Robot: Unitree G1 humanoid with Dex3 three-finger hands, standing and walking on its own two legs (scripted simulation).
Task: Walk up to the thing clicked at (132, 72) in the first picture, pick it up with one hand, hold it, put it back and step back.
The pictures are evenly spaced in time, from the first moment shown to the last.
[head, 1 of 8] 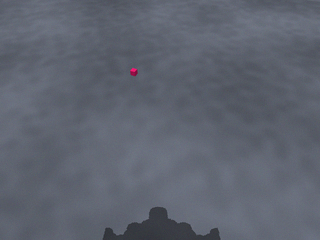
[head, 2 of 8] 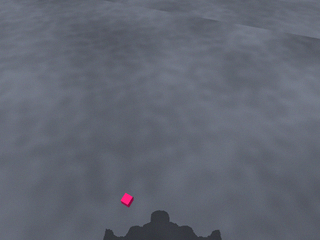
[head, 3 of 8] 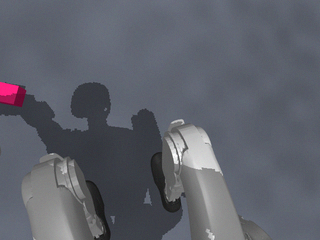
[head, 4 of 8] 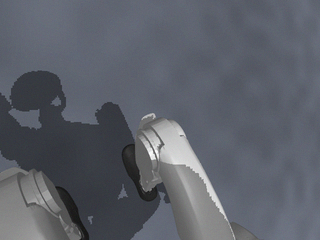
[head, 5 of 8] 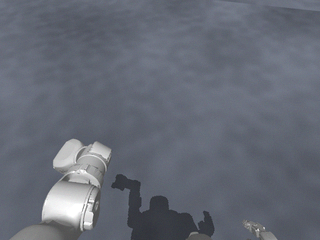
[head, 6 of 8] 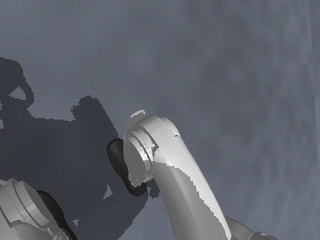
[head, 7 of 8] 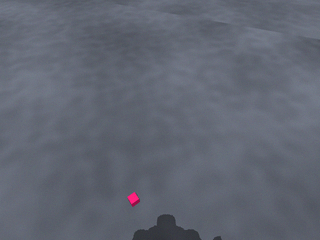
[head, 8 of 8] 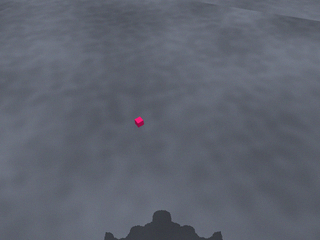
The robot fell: no
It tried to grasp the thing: yes
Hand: left
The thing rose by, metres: 0.67
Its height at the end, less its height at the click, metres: +0.00
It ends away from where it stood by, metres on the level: 0.01
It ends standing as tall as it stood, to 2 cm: yes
